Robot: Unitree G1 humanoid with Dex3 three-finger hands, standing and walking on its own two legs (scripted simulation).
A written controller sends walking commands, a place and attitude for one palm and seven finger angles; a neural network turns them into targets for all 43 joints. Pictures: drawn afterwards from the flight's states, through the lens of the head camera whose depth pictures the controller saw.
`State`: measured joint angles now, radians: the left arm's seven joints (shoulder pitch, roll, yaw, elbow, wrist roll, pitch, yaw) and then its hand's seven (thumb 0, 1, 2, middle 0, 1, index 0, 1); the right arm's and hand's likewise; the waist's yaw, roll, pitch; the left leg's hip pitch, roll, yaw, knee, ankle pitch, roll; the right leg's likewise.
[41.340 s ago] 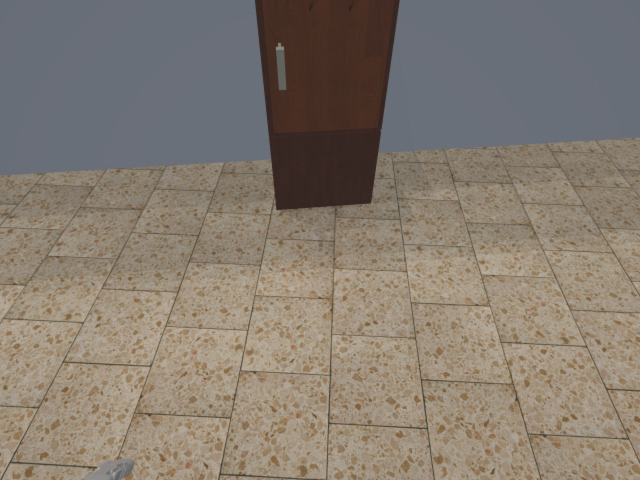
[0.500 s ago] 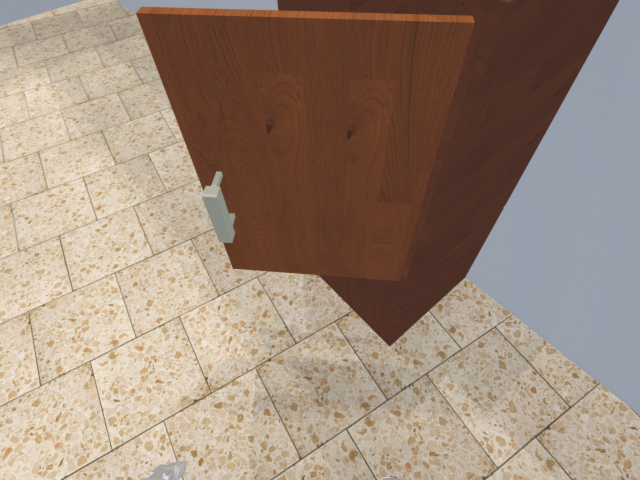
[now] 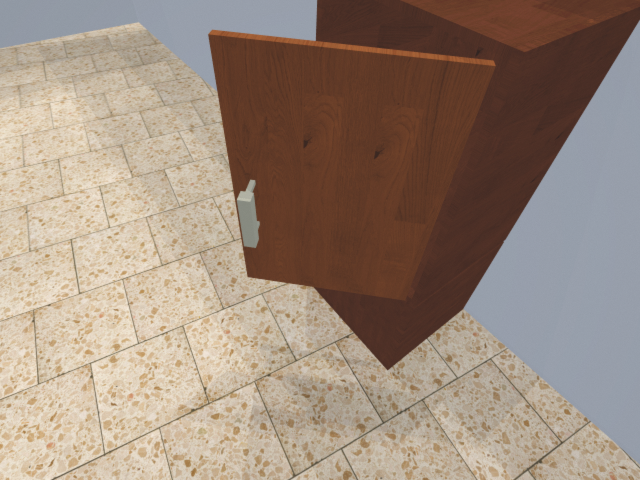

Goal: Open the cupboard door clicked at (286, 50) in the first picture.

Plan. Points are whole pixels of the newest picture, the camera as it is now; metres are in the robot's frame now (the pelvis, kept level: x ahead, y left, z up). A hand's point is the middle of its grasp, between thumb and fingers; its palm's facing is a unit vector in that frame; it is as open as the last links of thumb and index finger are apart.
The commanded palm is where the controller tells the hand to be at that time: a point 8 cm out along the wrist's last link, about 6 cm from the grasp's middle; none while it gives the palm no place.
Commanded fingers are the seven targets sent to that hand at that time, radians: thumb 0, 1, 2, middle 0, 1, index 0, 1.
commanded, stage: come to a stop and stand still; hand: left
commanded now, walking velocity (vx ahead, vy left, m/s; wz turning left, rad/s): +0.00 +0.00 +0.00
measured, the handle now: (251, 213) +0.60 +0.19 -0.08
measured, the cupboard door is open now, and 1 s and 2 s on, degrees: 44 44 44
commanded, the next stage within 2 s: look again from close up in 0.52 s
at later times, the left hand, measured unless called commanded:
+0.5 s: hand out of the picture -0.03 +0.15 -0.17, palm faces +0.04 -0.99 -0.16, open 7.4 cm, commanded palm none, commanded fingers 0.00 0.90 0.90 -0.20 -0.30 -0.20 -0.30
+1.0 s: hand out of the picture +0.03 +0.20 -0.17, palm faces +0.01 -0.97 -0.23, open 7.4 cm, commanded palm none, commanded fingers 0.00 0.90 0.90 -0.20 -0.30 -0.20 -0.30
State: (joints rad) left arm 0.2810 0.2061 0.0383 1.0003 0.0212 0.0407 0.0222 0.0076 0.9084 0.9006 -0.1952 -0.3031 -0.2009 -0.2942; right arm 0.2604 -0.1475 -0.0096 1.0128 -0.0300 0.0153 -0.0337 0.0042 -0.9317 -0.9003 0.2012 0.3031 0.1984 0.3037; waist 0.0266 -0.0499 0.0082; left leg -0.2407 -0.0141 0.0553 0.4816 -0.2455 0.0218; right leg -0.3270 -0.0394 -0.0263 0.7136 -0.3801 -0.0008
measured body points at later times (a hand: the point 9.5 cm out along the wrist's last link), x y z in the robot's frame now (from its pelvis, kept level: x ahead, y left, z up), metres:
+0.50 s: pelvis -0.02 -0.01 +0.01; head -0.01 -0.01 +0.45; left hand -0.03 +0.20 -0.16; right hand -0.04 -0.22 -0.16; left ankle +0.01 +0.11 -0.74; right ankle -0.02 -0.11 -0.74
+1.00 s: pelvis +0.00 +0.01 +0.00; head +0.01 +0.00 +0.45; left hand +0.03 +0.25 -0.15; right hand +0.01 -0.21 -0.16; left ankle +0.01 +0.11 -0.74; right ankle -0.02 -0.11 -0.74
